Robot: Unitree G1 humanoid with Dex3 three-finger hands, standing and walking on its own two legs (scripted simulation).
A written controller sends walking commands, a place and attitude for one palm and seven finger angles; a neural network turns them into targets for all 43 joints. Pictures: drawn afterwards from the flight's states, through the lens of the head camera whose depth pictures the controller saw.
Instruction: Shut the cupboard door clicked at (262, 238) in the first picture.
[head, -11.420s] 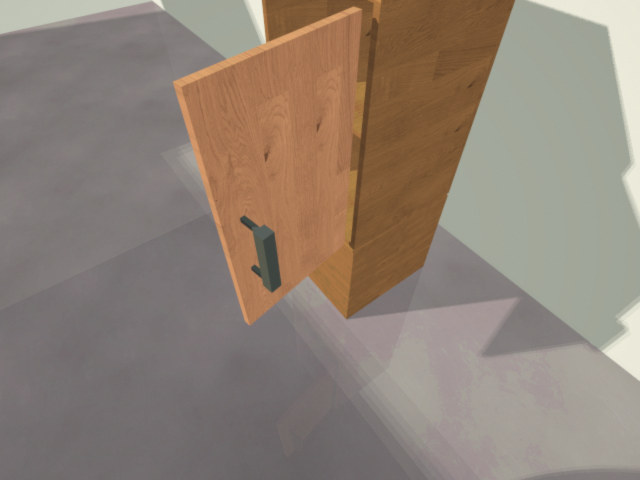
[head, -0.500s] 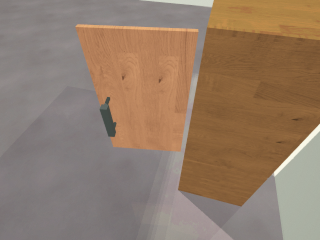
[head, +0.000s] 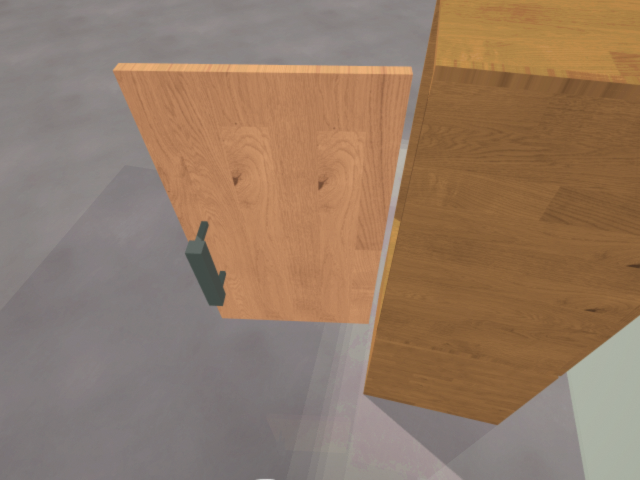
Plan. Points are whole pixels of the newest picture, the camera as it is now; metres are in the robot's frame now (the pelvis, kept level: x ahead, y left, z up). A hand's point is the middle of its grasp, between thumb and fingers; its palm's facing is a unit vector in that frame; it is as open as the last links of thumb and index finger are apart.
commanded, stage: come to a stop and stand still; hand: left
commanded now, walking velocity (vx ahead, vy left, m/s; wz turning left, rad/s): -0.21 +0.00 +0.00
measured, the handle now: (210, 264) +0.46 +0.22 -0.08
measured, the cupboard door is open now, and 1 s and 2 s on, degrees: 100 100 100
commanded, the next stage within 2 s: look again from close up in 1.80 s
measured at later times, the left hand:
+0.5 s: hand out of the picture +0.04 +0.20 -0.15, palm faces -0.01 -0.96 -0.29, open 7.4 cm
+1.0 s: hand out of the picture -0.04 +0.23 -0.16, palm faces -0.04 -0.98 -0.20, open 7.4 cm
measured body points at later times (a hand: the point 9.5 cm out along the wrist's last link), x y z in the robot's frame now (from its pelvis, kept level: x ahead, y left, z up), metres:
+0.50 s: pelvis -0.01 +0.01 +0.01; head +0.02 -0.01 +0.46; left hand +0.04 +0.25 -0.13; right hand +0.07 -0.23 -0.15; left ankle -0.01 +0.13 -0.69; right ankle -0.02 -0.08 -0.73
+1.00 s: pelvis -0.05 +0.05 +0.01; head -0.04 +0.06 +0.46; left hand -0.03 +0.28 -0.15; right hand -0.06 -0.19 -0.14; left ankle -0.01 +0.11 -0.73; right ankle -0.02 -0.07 -0.72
